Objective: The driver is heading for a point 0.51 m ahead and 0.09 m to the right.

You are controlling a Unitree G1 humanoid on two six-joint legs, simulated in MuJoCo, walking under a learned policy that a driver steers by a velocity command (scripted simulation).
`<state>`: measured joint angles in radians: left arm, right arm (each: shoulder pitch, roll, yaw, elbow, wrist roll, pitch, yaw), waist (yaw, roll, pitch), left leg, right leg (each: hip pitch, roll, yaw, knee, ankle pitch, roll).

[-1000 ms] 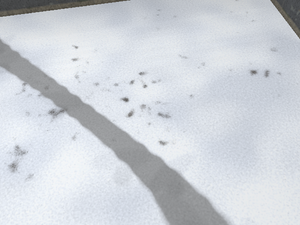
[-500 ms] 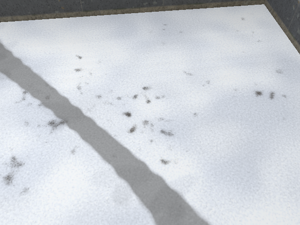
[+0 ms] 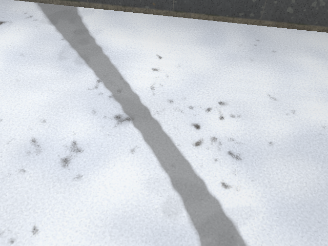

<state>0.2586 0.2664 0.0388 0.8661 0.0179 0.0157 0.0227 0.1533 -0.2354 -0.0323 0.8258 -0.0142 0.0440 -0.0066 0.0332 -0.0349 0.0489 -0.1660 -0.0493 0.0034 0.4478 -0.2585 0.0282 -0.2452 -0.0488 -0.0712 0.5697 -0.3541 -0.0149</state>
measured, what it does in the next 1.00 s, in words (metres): steps on the spot, turning right: right foot, then left foot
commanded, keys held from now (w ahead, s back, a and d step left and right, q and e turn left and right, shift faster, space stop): no key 0.10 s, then e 0.50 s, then no key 0.40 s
